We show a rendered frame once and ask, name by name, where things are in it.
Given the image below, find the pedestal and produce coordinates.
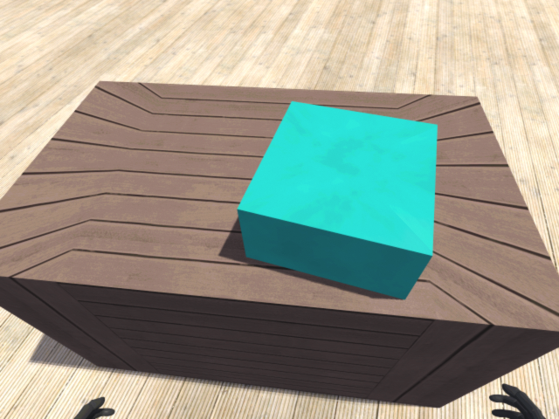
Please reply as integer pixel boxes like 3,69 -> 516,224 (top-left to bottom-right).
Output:
0,81 -> 559,408

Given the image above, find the right robot hand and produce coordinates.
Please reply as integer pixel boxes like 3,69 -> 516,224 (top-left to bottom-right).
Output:
489,383 -> 546,419

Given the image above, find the carton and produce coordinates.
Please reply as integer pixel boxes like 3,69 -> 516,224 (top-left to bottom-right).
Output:
237,101 -> 438,299

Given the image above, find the left robot hand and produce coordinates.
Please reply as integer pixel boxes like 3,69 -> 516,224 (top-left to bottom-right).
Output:
73,397 -> 115,419

